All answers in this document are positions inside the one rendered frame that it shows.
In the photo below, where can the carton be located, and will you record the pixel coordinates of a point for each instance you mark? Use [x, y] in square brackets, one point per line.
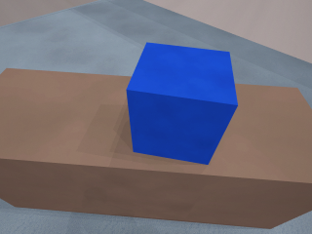
[180, 101]

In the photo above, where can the pedestal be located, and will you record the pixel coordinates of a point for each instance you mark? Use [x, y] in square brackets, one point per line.
[66, 145]

